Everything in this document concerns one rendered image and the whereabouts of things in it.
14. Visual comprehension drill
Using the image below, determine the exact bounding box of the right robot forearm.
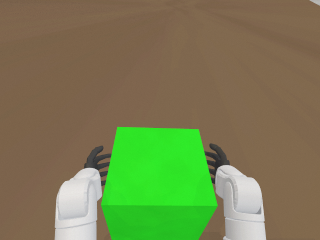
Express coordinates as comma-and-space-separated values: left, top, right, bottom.
215, 165, 266, 240

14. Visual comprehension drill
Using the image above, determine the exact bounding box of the right robot hand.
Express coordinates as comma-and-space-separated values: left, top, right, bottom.
204, 143, 230, 184

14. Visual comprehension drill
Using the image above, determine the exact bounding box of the left robot forearm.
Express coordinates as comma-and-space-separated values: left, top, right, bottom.
54, 168, 102, 240

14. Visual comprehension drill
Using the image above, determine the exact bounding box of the carton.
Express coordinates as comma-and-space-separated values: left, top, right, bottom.
101, 127, 218, 240

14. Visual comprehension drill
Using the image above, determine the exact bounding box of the left robot hand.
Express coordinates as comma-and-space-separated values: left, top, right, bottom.
84, 145, 112, 186

